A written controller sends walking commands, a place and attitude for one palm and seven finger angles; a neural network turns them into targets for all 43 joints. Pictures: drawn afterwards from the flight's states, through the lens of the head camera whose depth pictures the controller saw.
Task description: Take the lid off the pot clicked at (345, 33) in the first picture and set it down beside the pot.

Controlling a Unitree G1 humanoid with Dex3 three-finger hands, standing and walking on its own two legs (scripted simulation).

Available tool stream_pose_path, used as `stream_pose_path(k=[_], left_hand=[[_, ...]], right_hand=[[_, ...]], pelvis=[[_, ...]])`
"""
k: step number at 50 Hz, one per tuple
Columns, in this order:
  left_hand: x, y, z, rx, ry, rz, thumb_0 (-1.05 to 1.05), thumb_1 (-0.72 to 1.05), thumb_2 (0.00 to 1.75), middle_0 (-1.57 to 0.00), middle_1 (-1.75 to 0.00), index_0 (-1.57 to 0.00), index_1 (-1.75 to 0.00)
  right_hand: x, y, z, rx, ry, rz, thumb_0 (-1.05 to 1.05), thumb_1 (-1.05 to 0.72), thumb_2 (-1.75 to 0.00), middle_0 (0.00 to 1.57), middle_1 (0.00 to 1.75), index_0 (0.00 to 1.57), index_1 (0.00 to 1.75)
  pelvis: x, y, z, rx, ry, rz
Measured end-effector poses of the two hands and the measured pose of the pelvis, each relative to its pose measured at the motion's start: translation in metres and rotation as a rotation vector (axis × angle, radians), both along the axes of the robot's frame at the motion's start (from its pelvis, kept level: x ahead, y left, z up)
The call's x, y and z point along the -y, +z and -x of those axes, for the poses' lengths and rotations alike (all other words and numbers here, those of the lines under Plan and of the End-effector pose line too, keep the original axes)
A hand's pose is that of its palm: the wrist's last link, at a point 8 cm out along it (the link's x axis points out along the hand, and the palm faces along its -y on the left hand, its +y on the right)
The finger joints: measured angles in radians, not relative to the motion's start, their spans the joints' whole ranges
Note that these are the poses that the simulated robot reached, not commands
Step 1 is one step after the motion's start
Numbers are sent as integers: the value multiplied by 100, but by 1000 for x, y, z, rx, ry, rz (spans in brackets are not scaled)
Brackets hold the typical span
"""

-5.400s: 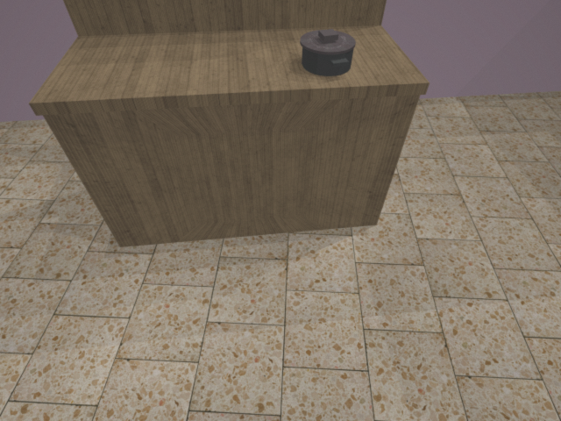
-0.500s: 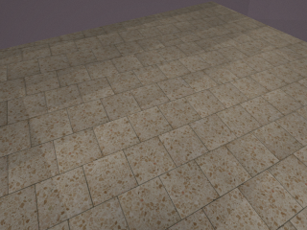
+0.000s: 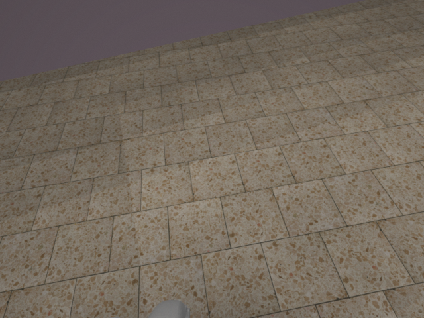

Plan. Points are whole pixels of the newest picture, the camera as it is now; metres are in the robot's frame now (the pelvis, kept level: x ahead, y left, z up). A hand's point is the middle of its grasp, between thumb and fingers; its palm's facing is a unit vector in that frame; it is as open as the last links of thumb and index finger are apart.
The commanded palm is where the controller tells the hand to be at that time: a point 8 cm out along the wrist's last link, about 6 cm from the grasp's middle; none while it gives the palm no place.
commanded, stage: turn to face it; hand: left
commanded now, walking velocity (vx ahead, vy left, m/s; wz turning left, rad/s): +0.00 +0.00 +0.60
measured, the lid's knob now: out of the picture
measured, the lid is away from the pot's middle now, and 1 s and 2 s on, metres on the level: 0.00 0.00 0.00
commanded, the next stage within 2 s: none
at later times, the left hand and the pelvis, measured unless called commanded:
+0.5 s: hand out of the picture -0.02 +0.26 -0.17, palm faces +0.37 -0.89 -0.26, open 7.4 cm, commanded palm none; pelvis -0.02 +0.03 -0.01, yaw +18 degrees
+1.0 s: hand out of the picture -0.07 +0.20 -0.16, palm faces +0.59 -0.77 -0.25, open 7.4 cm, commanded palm none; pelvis -0.02 -0.01 +0.00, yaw +36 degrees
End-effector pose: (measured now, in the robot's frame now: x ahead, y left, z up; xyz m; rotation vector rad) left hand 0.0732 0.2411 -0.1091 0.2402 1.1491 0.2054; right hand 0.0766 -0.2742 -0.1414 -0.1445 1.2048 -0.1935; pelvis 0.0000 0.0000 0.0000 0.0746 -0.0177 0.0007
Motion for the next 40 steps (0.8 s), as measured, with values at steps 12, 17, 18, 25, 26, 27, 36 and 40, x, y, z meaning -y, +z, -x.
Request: stream_pose_path(k=[12,17,18,25,26,27,36,40], left_hand=[[-35,-39,115,-158,258,56,0,90,90,-21,-30,-20,-30],[-56,-50,138,-191,339,59,0,90,90,-20,-30,-20,-30],[-59,-48,138,-181,348,59,0,91,90,-20,-30,-20,-30],[-63,-29,118,-62,375,46,0,91,90,-20,-30,-20,-30],[-62,-27,115,-49,376,42,0,91,90,-20,-30,-20,-30],[-60,-25,111,-38,377,36,0,91,90,-20,-30,-20,-30],[-25,-9,95,70,411,-26,0,91,90,-20,-30,-20,-30],[-8,-1,112,62,470,-17,0,90,90,-20,-30,-20,-30]], right_hand=[[-66,15,-97,117,295,33,0,-91,-90,20,30,19,30],[-95,19,-101,143,369,42,0,-91,-90,20,30,20,30],[-98,20,-98,133,375,43,0,-91,-90,20,30,20,30],[-98,17,-73,44,395,27,0,-91,-90,21,30,20,30],[-96,15,-70,33,395,23,0,-91,-90,21,30,20,30],[-93,13,-68,24,395,20,0,-91,-90,21,30,20,30],[-51,-18,-65,-62,419,2,0,-91,-90,21,30,20,30],[-47,-12,-76,-83,472,5,1,-91,-90,20,30,20,30]], pelvis=[[-21,-15,7,-11,162,52],[-31,-19,12,0,218,64],[-32,-17,13,2,230,70],[-29,-7,16,2,306,86],[-27,-7,16,0,316,85],[-24,-7,15,-1,327,84],[8,-16,11,0,448,71],[13,-8,9,6,503,47]])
